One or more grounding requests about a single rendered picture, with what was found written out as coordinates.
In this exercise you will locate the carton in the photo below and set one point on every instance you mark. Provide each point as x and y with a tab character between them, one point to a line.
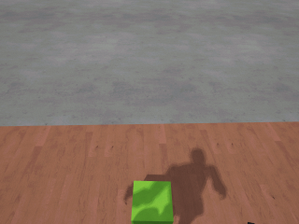
152	203

